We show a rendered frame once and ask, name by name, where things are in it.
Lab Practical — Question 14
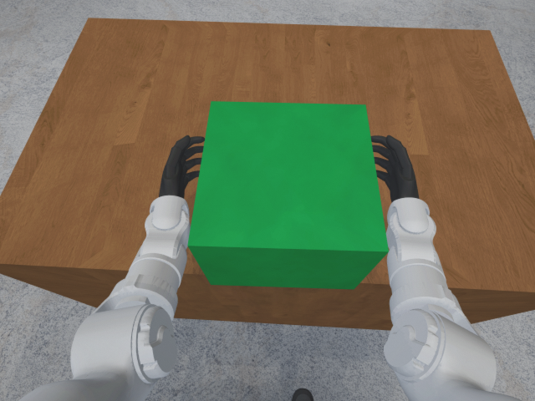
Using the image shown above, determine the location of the pedestal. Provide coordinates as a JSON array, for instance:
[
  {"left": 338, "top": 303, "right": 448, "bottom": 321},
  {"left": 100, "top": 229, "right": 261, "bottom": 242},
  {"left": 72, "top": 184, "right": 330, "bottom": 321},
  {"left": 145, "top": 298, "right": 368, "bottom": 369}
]
[{"left": 0, "top": 18, "right": 535, "bottom": 330}]

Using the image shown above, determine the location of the robot right upper arm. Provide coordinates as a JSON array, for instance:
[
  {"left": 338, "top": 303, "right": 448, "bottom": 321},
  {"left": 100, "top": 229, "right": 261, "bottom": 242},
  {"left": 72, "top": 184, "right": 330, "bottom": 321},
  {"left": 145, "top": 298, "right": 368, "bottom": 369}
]
[{"left": 384, "top": 309, "right": 522, "bottom": 401}]

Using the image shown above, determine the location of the carton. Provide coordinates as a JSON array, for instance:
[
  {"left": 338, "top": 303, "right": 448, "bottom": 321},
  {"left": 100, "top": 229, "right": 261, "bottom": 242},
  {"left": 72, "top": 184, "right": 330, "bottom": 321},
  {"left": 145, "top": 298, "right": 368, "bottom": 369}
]
[{"left": 188, "top": 101, "right": 389, "bottom": 289}]

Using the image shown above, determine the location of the right robot hand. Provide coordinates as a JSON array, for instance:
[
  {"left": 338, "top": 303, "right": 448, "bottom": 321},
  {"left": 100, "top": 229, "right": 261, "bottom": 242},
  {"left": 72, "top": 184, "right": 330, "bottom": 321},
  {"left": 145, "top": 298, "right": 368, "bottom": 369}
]
[{"left": 370, "top": 135, "right": 419, "bottom": 202}]

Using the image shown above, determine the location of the left robot hand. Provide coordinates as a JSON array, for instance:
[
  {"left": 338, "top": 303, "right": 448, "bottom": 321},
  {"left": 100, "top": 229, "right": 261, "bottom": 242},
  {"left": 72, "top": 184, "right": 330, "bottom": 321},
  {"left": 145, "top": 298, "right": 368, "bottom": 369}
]
[{"left": 159, "top": 135, "right": 205, "bottom": 199}]

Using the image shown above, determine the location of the robot left upper arm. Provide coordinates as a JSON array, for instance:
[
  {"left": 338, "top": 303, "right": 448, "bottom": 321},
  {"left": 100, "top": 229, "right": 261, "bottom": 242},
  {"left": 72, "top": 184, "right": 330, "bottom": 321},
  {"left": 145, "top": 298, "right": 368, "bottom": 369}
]
[{"left": 18, "top": 303, "right": 178, "bottom": 401}]

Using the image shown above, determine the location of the robot right forearm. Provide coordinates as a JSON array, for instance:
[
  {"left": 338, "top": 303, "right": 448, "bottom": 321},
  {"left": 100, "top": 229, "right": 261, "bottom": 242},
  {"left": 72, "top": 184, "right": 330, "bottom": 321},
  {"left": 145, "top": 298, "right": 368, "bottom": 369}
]
[{"left": 386, "top": 197, "right": 496, "bottom": 386}]

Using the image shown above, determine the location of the robot left forearm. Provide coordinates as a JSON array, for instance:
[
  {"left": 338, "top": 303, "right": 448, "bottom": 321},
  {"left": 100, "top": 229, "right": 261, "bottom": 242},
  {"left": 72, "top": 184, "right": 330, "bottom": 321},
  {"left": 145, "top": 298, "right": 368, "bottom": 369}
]
[{"left": 70, "top": 195, "right": 191, "bottom": 376}]

